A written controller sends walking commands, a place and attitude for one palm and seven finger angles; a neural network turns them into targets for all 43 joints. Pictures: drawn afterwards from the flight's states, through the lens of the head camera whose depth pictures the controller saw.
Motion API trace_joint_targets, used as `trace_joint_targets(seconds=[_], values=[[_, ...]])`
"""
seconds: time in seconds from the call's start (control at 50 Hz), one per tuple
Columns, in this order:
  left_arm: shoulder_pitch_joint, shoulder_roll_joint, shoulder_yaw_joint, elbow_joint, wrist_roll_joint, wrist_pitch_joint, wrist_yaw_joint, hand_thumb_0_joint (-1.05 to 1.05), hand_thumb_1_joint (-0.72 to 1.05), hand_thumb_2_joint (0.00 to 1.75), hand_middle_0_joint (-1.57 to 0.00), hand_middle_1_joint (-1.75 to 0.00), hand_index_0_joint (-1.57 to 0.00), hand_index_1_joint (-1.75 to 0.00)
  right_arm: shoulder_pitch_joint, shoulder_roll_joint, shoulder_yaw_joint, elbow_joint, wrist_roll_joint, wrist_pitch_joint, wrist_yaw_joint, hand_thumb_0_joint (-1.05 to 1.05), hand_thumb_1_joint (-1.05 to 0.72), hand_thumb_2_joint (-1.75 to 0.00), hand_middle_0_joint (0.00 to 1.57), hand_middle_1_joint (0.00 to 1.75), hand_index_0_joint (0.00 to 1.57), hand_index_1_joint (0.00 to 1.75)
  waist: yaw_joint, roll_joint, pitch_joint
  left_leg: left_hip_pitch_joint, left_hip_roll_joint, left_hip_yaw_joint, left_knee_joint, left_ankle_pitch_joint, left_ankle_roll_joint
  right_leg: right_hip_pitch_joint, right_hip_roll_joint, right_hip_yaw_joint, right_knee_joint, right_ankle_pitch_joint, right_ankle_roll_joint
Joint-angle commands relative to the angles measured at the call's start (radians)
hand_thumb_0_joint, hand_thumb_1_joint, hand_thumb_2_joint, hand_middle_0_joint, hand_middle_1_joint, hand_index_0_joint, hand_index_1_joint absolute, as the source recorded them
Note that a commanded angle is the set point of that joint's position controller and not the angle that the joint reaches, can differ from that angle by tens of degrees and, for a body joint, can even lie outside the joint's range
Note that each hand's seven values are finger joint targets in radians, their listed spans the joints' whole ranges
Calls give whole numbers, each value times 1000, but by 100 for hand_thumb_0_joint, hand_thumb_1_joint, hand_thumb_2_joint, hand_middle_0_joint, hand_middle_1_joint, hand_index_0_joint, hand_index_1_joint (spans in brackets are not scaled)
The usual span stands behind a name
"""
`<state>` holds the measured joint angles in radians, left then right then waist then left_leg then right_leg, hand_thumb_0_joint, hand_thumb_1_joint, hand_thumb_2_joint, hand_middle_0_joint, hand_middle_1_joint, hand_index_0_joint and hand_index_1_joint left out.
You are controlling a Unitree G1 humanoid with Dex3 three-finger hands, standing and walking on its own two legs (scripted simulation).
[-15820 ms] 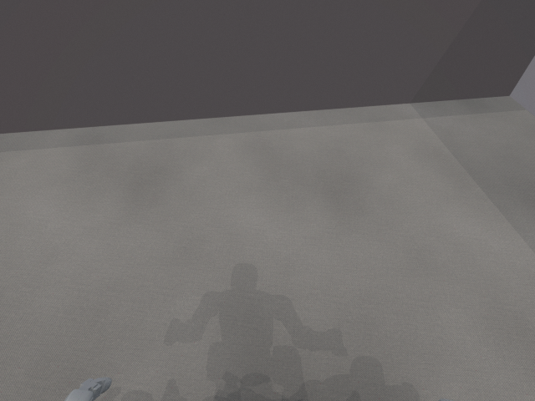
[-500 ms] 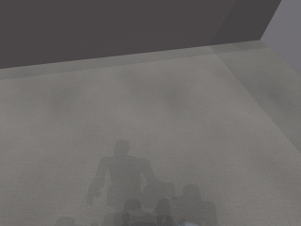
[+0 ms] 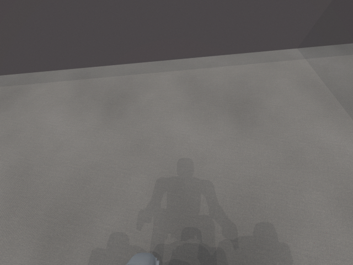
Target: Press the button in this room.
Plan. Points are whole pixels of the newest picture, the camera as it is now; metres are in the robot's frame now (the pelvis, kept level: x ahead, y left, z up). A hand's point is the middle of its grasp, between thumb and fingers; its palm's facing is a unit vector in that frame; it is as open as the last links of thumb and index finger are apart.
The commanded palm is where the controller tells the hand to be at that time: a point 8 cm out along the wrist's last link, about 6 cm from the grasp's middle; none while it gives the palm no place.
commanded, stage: turn or walk to find it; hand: left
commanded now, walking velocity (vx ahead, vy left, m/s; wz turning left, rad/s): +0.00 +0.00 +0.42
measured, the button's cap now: out of the picture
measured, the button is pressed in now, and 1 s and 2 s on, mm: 0 0 0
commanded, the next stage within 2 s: stand and wait in 0.22 s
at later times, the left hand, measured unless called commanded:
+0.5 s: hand out of the picture -0.01 +0.24 -0.17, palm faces +0.14 -0.96 -0.23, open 7.3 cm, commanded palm none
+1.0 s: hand out of the picture +0.03 +0.21 -0.17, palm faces -0.09 -0.97 -0.24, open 7.3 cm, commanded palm none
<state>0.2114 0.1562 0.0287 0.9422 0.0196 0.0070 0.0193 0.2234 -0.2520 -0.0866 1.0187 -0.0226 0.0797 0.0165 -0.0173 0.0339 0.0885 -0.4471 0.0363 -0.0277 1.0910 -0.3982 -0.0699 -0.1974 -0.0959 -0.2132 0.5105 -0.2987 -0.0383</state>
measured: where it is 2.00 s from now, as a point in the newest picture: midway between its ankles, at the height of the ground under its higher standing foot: outside the picture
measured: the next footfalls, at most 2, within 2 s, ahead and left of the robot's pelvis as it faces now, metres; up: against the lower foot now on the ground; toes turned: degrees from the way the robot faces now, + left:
left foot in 0.18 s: +0.01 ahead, +0.15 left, +0.00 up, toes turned +9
right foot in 0.62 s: +0.03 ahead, -0.08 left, +0.00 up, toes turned -7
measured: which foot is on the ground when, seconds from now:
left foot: up 0.00-0.16, down 0.18-0.62, up 0.64-1.00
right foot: down 0.00-0.20, up 0.22-0.60, down 0.62-1.00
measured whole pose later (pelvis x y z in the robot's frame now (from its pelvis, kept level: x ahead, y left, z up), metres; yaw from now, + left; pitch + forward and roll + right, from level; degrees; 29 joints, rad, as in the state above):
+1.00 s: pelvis -0.04 +0.02 +0.00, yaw -10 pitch +0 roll +1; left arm 0.22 0.20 0.07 0.99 0.02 0.04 0.00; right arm 0.16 -0.25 -0.07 1.00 -0.01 0.05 -0.03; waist 0.03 0.00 0.08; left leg -0.36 0.04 0.00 0.84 -0.43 -0.05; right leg -0.30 0.05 0.04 0.48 -0.18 -0.06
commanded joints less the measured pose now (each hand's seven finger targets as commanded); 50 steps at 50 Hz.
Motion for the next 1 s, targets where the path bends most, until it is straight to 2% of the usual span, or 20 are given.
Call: trace_joint_targets(seconds=[0.0,0.08,0.12,0.14,0.16,0.18,0.2,0.24,0.32,0.48,0.52,0.56,0.58,0.6,0.62,0.64,0.72,0.8,0.9,0.98], values=[[80,233,61,-35,11,-17,15,0,90,90,-20,-30,-20,-30,-94,-26,10,-100,9,-33,-4,0,-90,-90,20,30,20,30,66,-213,-89,-36,8,60,-183,-60,-4,139,-263,174,-130,499,-100],[83,257,69,-18,12,-10,11,0,90,90,-20,-30,-20,-30,-83,-21,17,-103,16,-47,-8,0,-90,-90,20,30,20,30,62,-240,-128,64,-10,107,-380,-45,17,152,-270,156,-65,548,-94],[52,259,71,-17,4,-5,11,0,90,90,-20,-30,-20,-30,-29,-37,16,-90,14,-57,-8,0,-90,-90,20,30,20,30,23,-216,-155,198,-11,123,-572,116,27,101,-249,105,13,482,-41],[46,242,68,-23,-5,1,8,0,90,90,-20,-30,-20,-30,6,-69,9,-82,12,-65,-7,0,-90,-90,20,30,20,30,-1,-123,-174,320,10,91,-688,259,41,18,-215,63,108,391,8],[59,190,60,-42,-11,9,5,0,90,90,-20,-30,-20,-30,34,-156,-10,-83,6,-75,-9,0,-90,-90,20,30,20,30,-17,130,-197,465,201,-165,-748,476,114,-194,-101,18,293,69,76],[14,136,37,-76,-9,15,4,0,90,90,-20,-30,-20,-30,79,-223,-25,-75,7,-69,-18,0,-90,-90,20,30,20,30,-42,291,-164,472,365,-334,-752,813,229,-348,-21,60,449,-365,115],[-19,163,41,-82,-4,24,7,0,90,90,-20,-30,-20,-30,90,-220,-23,-65,3,-61,-20,0,-90,-90,20,30,20,30,-50,179,-161,409,384,-274,-733,740,278,-311,-32,129,541,-357,97],[-30,150,42,-34,-5,33,6,0,90,90,-20,-30,-20,-30,-15,-148,-1,-75,1,-69,-42,0,-90,-90,20,30,20,30,-10,213,-101,346,279,-199,-756,654,242,-328,-35,191,579,-232,101],[60,116,21,43,-3,22,-3,0,90,90,-20,-30,-20,-30,-45,-85,26,-70,8,-94,-51,0,-90,-90,20,30,20,30,26,75,-116,368,198,-49,-750,696,210,-267,2,209,540,-104,100],[33,103,23,32,0,39,-8,0,90,90,-20,-30,-20,-30,-34,-102,3,-39,0,-75,-50,0,-90,-90,20,30,20,30,12,115,-17,292,271,-21,-759,457,231,-178,25,156,280,-156,96],[70,99,29,36,2,36,-11,0,90,90,-20,-30,-20,-30,-46,-105,-6,-44,0,-70,-49,0,-90,-90,20,30,20,30,26,110,-20,267,277,-8,-715,429,218,-127,36,137,197,-91,90],[137,116,39,53,4,27,-13,0,90,90,-20,-30,-20,-30,-63,-105,-11,-51,7,-66,-48,0,-90,-90,20,30,20,30,58,44,-41,203,238,48,-599,336,162,-5,38,135,18,92,79],[168,157,47,56,12,15,-10,0,90,90,-20,-30,-20,-30,-59,-69,-9,-62,13,-65,-47,0,-90,-90,20,30,20,30,67,-88,-62,160,161,115,-445,224,104,40,-40,261,-105,228,49],[162,246,66,49,17,4,-4,0,90,90,-20,-30,-20,-30,-61,2,4,-97,16,-63,-44,0,-90,-90,20,30,20,30,59,-367,-42,-38,28,190,-261,-109,44,103,-244,551,-186,409,-47],[191,252,65,38,2,6,-1,0,90,90,-20,-30,-20,-30,-134,-23,9,-119,16,-49,-46,0,-90,-90,20,30,20,30,106,-296,-40,-17,13,85,-115,-215,45,0,-302,602,-240,414,-150],[146,239,72,29,3,5,5,0,90,90,-20,-30,-20,-30,-130,-23,4,-117,13,-40,-45,0,-90,-90,20,30,20,30,79,-283,-34,-39,20,21,-35,-166,50,-28,-260,598,-269,254,-167],[39,193,71,-9,0,2,5,0,90,90,-20,-30,-20,-30,-87,-42,-2,-82,6,-46,-36,0,-90,-90,20,30,20,30,39,-130,-60,-60,36,12,25,-3,31,-13,-164,482,-224,211,-127],[59,211,77,-8,1,0,-2,0,90,90,-20,-30,-20,-30,-76,-34,2,-81,4,-46,-36,0,-90,-90,20,30,20,30,53,-133,-115,-53,23,26,-65,19,11,58,-127,474,-212,215,-113],[72,232,86,-2,6,7,-5,0,90,90,-20,-30,-20,-30,-102,-41,9,-104,9,-55,-45,0,-90,-90,20,30,20,30,72,-156,-120,-26,16,27,-203,-32,7,68,-135,547,-194,264,-145],[18,254,93,-19,9,16,-7,0,90,90,-20,-30,-20,-30,-48,-36,14,-104,17,-68,-51,0,-90,-90,20,30,20,30,49,-176,-148,97,-7,40,-400,-37,20,29,-113,576,-152,317,-141]])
